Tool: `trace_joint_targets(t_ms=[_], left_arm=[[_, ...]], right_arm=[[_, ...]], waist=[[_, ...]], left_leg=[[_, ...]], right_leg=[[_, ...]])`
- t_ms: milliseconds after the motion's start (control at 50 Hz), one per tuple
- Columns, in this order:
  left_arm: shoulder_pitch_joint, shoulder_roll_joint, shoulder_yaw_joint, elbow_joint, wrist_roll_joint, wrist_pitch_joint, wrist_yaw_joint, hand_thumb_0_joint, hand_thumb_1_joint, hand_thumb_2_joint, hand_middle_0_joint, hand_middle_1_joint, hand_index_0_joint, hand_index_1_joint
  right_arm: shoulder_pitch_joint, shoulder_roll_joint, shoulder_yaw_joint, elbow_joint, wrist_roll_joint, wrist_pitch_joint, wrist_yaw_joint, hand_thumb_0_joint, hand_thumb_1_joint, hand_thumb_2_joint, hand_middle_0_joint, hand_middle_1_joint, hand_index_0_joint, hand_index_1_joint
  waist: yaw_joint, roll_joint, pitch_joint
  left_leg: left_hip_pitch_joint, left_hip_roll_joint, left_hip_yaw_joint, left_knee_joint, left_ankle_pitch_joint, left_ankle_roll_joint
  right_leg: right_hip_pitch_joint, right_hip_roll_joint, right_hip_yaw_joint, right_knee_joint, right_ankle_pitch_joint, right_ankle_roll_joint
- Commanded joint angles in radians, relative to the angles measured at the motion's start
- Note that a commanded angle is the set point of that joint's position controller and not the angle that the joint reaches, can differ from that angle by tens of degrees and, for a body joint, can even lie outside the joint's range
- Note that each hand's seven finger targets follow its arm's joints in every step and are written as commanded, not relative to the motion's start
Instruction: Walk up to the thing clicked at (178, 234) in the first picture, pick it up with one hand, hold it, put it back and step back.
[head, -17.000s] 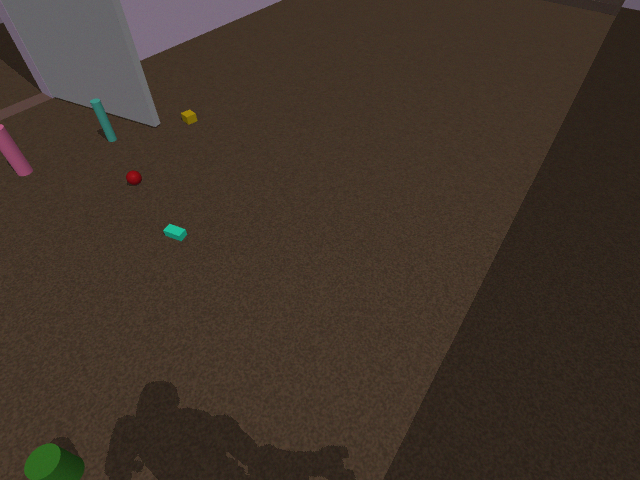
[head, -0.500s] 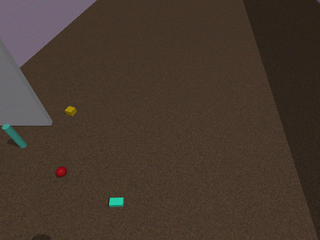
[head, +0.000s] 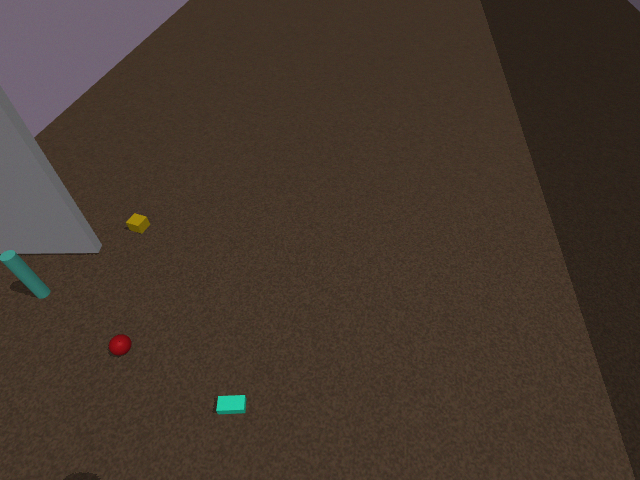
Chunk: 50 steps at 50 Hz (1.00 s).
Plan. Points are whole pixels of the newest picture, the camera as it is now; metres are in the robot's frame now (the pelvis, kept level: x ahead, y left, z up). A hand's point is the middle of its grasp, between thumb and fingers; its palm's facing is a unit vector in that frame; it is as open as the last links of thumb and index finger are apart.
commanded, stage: stand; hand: left
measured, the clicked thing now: (231, 404) +0.47 +0.27 -0.77
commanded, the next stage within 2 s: walk up in 0.28 s
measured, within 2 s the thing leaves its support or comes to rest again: neither
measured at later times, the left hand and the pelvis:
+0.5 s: hand out of the picture +0.08 +0.28 -0.17, palm faces +0.03 -0.94 -0.34, open 7.4 cm; pelvis +0.02 +0.02 -0.01, yaw +1 degrees
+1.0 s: hand out of the picture +0.13 +0.28 -0.16, palm faces +0.04 -0.93 -0.36, open 7.4 cm; pelvis +0.06 +0.02 -0.01, yaw +2 degrees
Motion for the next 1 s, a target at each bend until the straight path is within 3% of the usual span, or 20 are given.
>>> trace_joint_targets(t_ms=[0,240,260,320,400,460,500,540,580,620,660,720,740,760,800,820,860,880,940,980], left_arm=[[-0.029,0.221,0.042,-0.058,-0.001,-0.024,0.015,0.000,0.900,0.900,-0.200,-0.300,-0.200,-0.300],[-0.023,0.223,0.041,-0.062,-0.001,-0.024,0.016,0.000,0.900,0.900,-0.200,-0.300,-0.200,-0.300],[-0.005,0.241,0.074,-0.081,0.004,-0.031,0.011,0.000,0.900,0.900,-0.200,-0.300,-0.200,-0.300],[-0.001,0.264,0.093,-0.095,0.014,-0.028,0.009,0.000,0.900,0.900,-0.200,-0.300,-0.200,-0.300],[-0.051,0.258,0.097,-0.154,0.018,-0.021,0.007,0.000,0.900,0.900,-0.200,-0.300,-0.200,-0.300],[-0.048,0.209,0.085,-0.174,0.002,-0.018,0.004,0.000,0.900,0.900,-0.200,-0.300,-0.200,-0.300],[-0.029,0.193,0.076,-0.170,-0.001,-0.020,0.007,0.000,0.900,0.900,-0.200,-0.300,-0.200,-0.300],[-0.017,0.184,0.074,-0.174,-0.006,-0.024,0.010,0.000,0.900,0.900,-0.200,-0.300,-0.200,-0.300],[0.028,0.191,0.073,-0.168,-0.004,-0.031,0.011,0.000,0.900,0.900,-0.200,-0.300,-0.200,-0.300],[0.108,0.229,0.083,-0.133,-0.002,-0.038,0.019,0.000,0.900,0.900,-0.200,-0.300,-0.200,-0.300],[0.104,0.303,0.097,-0.146,0.002,-0.033,0.020,0.000,0.900,0.900,-0.200,-0.300,-0.200,-0.300],[0.039,0.279,0.090,-0.185,0.013,-0.031,0.023,0.000,0.900,0.900,-0.200,-0.300,-0.200,-0.300],[0.013,0.272,0.083,-0.201,0.012,-0.032,0.022,0.000,0.900,0.900,-0.200,-0.300,-0.200,-0.300],[-0.019,0.261,0.077,-0.209,0.009,-0.029,0.021,0.000,0.900,0.900,-0.200,-0.300,-0.200,-0.300],[-0.045,0.196,0.065,-0.218,-0.016,-0.017,0.022,0.000,0.900,0.900,-0.200,-0.300,-0.200,-0.300],[-0.018,0.195,0.062,-0.196,-0.019,-0.004,0.024,0.000,0.900,0.900,-0.200,-0.300,-0.200,-0.300],[-0.012,0.188,0.057,-0.185,-0.013,-0.012,0.027,0.000,0.900,0.900,-0.200,-0.300,-0.200,-0.300],[-0.005,0.188,0.058,-0.169,-0.013,-0.015,0.026,0.000,0.900,0.900,-0.200,-0.300,-0.200,-0.300],[0.034,0.237,0.066,-0.134,-0.011,-0.030,0.028,0.000,0.900,0.900,-0.200,-0.300,-0.200,-0.300],[0.022,0.243,0.065,-0.133,-0.008,-0.028,0.033,0.000,0.900,0.900,-0.200,-0.300,-0.200,-0.300]], right_arm=[[-0.042,-0.208,-0.039,-0.059,0.000,-0.021,-0.012,0.000,-0.900,-0.900,0.200,0.300,0.200,0.300],[-0.035,-0.207,-0.039,-0.062,0.001,-0.019,-0.013,0.000,-0.900,-0.900,0.200,0.300,0.200,0.300],[-0.008,-0.216,-0.062,-0.079,-0.005,-0.018,-0.004,0.000,-0.900,-0.900,0.200,0.300,0.200,0.300],[-0.001,-0.189,-0.063,-0.100,-0.013,-0.010,0.003,0.000,-0.900,-0.900,0.200,0.300,0.200,0.300],[0.054,-0.172,-0.070,-0.115,-0.028,-0.015,0.008,0.000,-0.900,-0.900,0.200,0.300,0.200,0.300],[0.086,-0.231,-0.085,-0.125,-0.026,-0.036,0.004,0.000,-0.900,-0.900,0.200,0.300,0.200,0.300],[0.092,-0.277,-0.099,-0.139,-0.014,-0.041,-0.002,0.000,-0.900,-0.900,0.200,0.300,0.200,0.300],[0.092,-0.270,-0.099,-0.157,-0.013,-0.036,-0.006,0.000,-0.900,-0.900,0.200,0.300,0.200,0.300],[0.053,-0.264,-0.104,-0.187,-0.007,-0.026,-0.009,0.000,-0.900,-0.900,0.200,0.300,0.200,0.300],[0.016,-0.212,-0.090,-0.211,0.008,-0.018,-0.013,0.000,-0.900,-0.900,0.200,0.300,0.200,0.300],[0.008,-0.170,-0.079,-0.225,0.006,-0.009,-0.017,0.000,-0.900,-0.900,0.200,0.300,0.200,0.300],[0.028,-0.167,-0.078,-0.217,-0.006,-0.006,-0.010,0.000,-0.900,-0.900,0.200,0.300,0.200,0.300],[0.050,-0.168,-0.078,-0.208,-0.005,-0.011,-0.006,0.000,-0.900,-0.900,0.200,0.300,0.200,0.300],[0.075,-0.171,-0.082,-0.192,-0.007,-0.019,-0.003,0.000,-0.900,-0.900,0.200,0.300,0.200,0.300],[0.114,-0.244,-0.105,-0.168,-0.017,-0.035,-0.009,0.000,-0.900,-0.900,0.200,0.300,0.200,0.300],[0.078,-0.278,-0.106,-0.175,-0.004,-0.036,-0.011,0.000,-0.900,-0.900,0.200,0.300,0.200,0.300],[0.014,-0.248,-0.094,-0.175,-0.001,-0.032,-0.011,0.000,-0.900,-0.900,0.200,0.300,0.200,0.300],[-0.011,-0.243,-0.092,-0.181,-0.002,-0.027,-0.015,0.000,-0.900,-0.900,0.200,0.300,0.200,0.300],[-0.015,-0.210,-0.082,-0.178,0.011,-0.016,-0.019,0.000,-0.900,-0.900,0.200,0.300,0.200,0.300],[-0.022,-0.203,-0.082,-0.176,0.010,-0.011,-0.020,0.000,-0.900,-0.900,0.200,0.300,0.200,0.300]], waist=[[0.001,-0.014,-0.082],[0.000,-0.007,-0.079],[0.010,-0.013,-0.112],[0.016,-0.077,-0.020],[-0.005,-0.107,0.068],[-0.005,0.048,0.015],[-0.007,0.112,-0.030],[0.001,0.158,-0.055],[0.017,0.169,-0.099],[0.044,0.060,-0.144],[0.049,-0.078,-0.098],[0.020,-0.198,-0.010],[0.002,-0.186,0.000],[-0.026,-0.152,-0.006],[-0.034,-0.016,-0.096],[-0.019,0.040,-0.079],[0.013,0.070,-0.074],[0.015,0.092,-0.076],[0.014,0.044,-0.136],[0.010,0.014,-0.156]], left_leg=[[0.027,0.095,-0.055,-0.019,0.153,0.049],[0.032,0.094,-0.046,-0.018,0.162,0.049],[0.016,0.045,-0.021,0.038,0.050,0.079],[-0.142,-0.004,0.024,0.107,-0.158,0.069],[-0.121,-0.005,0.015,0.167,-0.205,0.063],[-0.005,0.117,-0.173,0.015,0.153,0.125],[0.103,0.205,-0.272,0.024,0.356,0.215],[0.135,0.210,-0.254,0.045,0.459,0.230],[0.139,0.158,-0.161,0.107,0.489,0.191],[-0.048,0.072,-0.062,0.202,0.376,0.113],[-0.171,-0.034,0.028,0.297,0.027,0.059],[-0.229,-0.018,0.022,0.330,-0.380,0.074],[-0.174,-0.007,0.019,0.249,-0.319,0.076],[-0.085,0.005,0.019,0.116,-0.078,0.078],[0.117,0.150,-0.169,0.048,0.489,0.135],[0.087,0.220,-0.237,0.061,0.499,0.215],[0.123,0.219,-0.194,0.083,0.570,0.219],[0.121,0.190,-0.151,0.098,0.549,0.189],[0.042,0.073,-0.006,0.179,0.494,0.091],[0.015,0.063,0.002,0.165,0.447,0.083]], right_leg=[[-0.009,-0.120,0.081,-0.054,0.144,-0.024],[-0.011,-0.117,0.084,-0.057,0.159,-0.023],[0.042,-0.083,0.065,-0.033,0.027,-0.037],[0.022,-0.149,0.159,-0.080,-0.233,-0.091],[-0.126,-0.212,0.178,-0.054,-0.190,-0.138],[-0.143,-0.053,0.006,0.165,0.021,-0.037],[-0.185,-0.008,0.000,0.218,-0.055,-0.017],[-0.185,-0.001,0.013,0.215,-0.202,-0.026],[-0.108,-0.014,0.014,0.117,-0.083,-0.035],[0.150,-0.097,0.089,0.063,0.328,-0.050],[0.161,-0.229,0.216,0.064,0.344,-0.158],[0.079,-0.301,0.233,0.054,0.407,-0.225],[0.040,-0.277,0.201,0.077,0.407,-0.203],[-0.005,-0.223,0.133,0.116,0.422,-0.146],[-0.118,-0.065,0.008,0.283,0.294,-0.014],[-0.128,-0.025,0.021,0.261,0.039,0.000],[-0.129,-0.027,0.032,0.210,-0.098,-0.016],[-0.110,-0.038,0.038,0.164,-0.050,-0.019],[0.092,-0.111,0.073,0.101,0.465,-0.040],[0.136,-0.129,0.073,0.120,0.561,-0.048]])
